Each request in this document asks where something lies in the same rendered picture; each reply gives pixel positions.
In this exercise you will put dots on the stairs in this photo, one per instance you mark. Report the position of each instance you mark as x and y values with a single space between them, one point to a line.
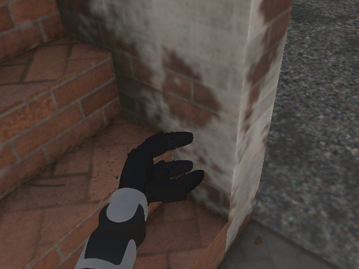
63 142

